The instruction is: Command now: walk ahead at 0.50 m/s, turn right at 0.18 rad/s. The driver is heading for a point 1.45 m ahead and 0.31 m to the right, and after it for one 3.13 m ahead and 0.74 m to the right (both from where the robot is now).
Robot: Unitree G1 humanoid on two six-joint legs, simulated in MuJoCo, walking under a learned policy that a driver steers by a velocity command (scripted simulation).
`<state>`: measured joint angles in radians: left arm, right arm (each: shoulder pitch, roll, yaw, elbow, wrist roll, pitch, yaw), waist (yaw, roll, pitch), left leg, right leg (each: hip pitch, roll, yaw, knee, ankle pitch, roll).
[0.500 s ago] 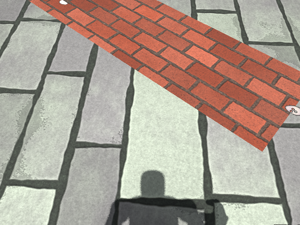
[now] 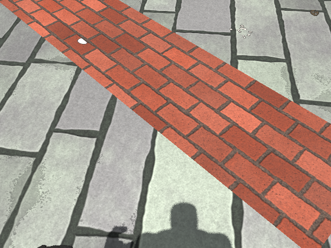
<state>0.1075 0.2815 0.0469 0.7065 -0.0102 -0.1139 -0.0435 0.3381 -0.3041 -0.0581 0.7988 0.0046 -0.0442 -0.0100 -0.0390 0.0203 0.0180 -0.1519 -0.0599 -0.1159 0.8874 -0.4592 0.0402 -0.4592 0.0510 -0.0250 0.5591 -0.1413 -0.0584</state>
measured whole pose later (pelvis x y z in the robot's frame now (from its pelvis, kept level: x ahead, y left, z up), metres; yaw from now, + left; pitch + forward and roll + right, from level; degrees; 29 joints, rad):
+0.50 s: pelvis +0.27 +0.01 +0.01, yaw -15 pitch +2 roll +1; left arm 0.40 0.30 0.06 0.77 -0.03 -0.03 0.02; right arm 0.05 -0.26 -0.04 0.66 0.00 -0.12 0.01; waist 0.07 -0.03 0.00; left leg -0.41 -0.04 -0.03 0.51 -0.14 0.02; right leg -0.23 0.08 0.18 0.90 -0.49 -0.03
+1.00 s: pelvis +0.50 -0.13 +0.00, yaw -28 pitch +2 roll +1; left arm 0.06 0.27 0.04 0.60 0.00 -0.05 -0.03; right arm 0.37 -0.30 -0.05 0.90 0.03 -0.07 0.01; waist -0.06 -0.01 0.06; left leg -0.16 0.06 0.02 0.93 -0.49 -0.01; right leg -0.48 -0.01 -0.04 0.61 -0.16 -0.05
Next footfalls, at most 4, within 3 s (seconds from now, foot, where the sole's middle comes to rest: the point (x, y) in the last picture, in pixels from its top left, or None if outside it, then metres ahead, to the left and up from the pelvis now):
0.44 left None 0.42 0.09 -0.76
0.94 right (238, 220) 0.57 -0.28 -0.76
1.46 left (198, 148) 0.93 -0.16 -0.76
1.94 right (234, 105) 1.21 -0.38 -0.76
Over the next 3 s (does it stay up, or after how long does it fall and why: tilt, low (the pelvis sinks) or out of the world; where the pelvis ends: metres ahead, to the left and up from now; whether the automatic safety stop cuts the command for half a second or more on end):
stays up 1.30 -0.29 0.02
